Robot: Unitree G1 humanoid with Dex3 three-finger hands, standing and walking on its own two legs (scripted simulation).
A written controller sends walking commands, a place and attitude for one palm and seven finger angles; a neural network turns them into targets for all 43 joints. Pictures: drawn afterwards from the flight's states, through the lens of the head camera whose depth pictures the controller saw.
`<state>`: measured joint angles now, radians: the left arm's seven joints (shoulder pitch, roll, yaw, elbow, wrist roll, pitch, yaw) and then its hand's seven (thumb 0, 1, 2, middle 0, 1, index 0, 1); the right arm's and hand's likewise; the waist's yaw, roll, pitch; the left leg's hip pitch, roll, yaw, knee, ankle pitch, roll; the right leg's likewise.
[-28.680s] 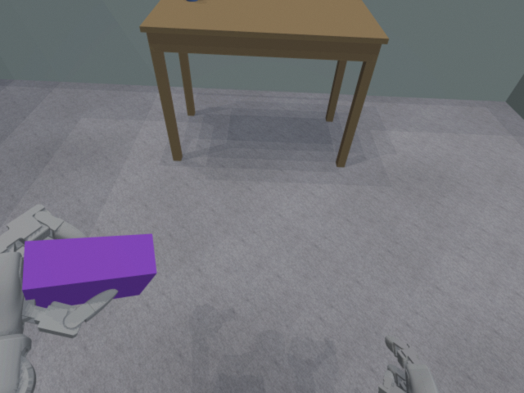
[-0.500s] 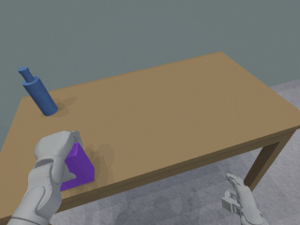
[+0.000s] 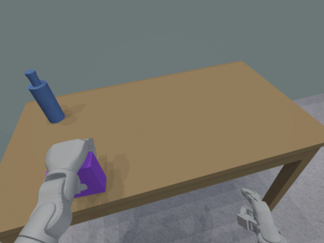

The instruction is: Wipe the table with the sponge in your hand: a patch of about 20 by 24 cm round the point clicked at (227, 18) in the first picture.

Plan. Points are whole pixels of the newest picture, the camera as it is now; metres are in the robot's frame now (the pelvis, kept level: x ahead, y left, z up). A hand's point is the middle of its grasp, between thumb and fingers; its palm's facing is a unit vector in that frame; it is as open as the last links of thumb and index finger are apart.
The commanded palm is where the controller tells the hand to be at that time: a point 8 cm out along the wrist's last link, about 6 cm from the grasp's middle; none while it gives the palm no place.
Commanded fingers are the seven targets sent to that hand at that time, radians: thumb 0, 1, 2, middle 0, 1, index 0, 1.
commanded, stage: wipe forward along the first lane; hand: left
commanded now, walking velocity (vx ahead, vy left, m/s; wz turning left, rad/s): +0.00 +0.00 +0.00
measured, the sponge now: (82, 180) +0.24 +0.27 +0.02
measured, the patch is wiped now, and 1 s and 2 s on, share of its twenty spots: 0.00 0.10 0.15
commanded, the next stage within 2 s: slide across to the middle lane in 1.72 s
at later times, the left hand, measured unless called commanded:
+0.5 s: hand (75, 155) +0.29 +0.29 +0.07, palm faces -0.05 -0.06 -1.00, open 9.3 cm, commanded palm +0.27 +0.29 +0.12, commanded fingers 0.00 0.10 1.30 -1.20 -1.60 -1.20 -1.60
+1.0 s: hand (77, 139) +0.34 +0.32 +0.07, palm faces -0.10 -0.03 -0.99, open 9.3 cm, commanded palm +0.33 +0.32 +0.12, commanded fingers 0.00 0.10 1.30 -1.20 -1.60 -1.20 -1.60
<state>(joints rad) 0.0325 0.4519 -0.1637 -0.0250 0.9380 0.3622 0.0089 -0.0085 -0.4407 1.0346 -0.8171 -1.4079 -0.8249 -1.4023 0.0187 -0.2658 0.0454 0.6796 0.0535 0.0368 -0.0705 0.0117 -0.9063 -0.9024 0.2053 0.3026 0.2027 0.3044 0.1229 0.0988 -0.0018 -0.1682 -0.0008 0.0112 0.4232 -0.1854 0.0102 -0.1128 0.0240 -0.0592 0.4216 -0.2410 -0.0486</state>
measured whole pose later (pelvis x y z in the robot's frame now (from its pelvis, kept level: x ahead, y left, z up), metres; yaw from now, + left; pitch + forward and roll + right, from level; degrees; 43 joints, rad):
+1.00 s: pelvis -0.01 -0.01 -0.01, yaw +0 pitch +3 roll -1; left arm -0.41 0.54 -0.03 0.61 0.96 0.18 0.03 0.01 -0.47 1.05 -0.84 -1.38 -0.85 -1.38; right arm 0.16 -0.29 0.01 0.73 0.09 0.07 -0.09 0.01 -0.91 -0.90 0.21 0.30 0.20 0.30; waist 0.04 0.08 -0.05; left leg -0.36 0.01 -0.01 0.52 -0.21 0.01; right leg -0.29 0.04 -0.07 0.49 -0.25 -0.06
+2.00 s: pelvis +0.02 +0.02 -0.01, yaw +0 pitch +9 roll -2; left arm -0.67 0.59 -0.04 0.89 1.02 0.14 0.09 0.01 -0.47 1.07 -0.82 -1.39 -0.83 -1.40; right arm 0.25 -0.28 -0.01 0.74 0.09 0.10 -0.05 0.01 -0.91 -0.90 0.21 0.30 0.20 0.30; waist -0.01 0.06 -0.09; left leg -0.46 -0.01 0.01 0.55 -0.24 0.04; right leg -0.37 0.02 -0.06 0.47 -0.26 -0.02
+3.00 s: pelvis +0.03 +0.01 +0.00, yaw +0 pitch +5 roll -1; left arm -0.52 0.39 -0.16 0.64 0.96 0.42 0.10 -0.01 -0.45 1.07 -0.78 -1.44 -0.79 -1.45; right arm 0.12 -0.28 0.01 0.70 0.10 0.17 -0.04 0.01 -0.91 -0.90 0.20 0.30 0.20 0.30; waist 0.01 0.06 -0.09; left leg -0.32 0.00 0.00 0.49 -0.25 0.02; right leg -0.24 0.03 -0.06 0.44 -0.28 -0.04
